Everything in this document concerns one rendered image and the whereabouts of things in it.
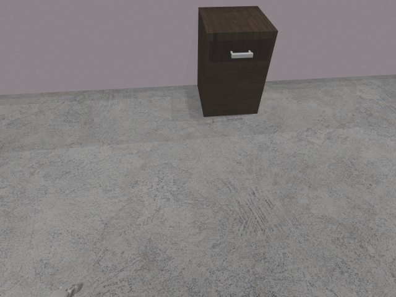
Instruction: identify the handle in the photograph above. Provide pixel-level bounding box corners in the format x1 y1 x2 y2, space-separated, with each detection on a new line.
230 50 253 58

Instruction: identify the drawer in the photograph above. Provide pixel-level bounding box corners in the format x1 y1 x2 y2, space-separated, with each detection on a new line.
209 39 272 62

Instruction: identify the cabinet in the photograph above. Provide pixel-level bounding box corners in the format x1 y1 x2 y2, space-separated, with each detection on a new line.
197 6 278 117

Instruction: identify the left robot hand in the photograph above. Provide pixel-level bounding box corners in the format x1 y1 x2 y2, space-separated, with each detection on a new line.
49 282 83 297

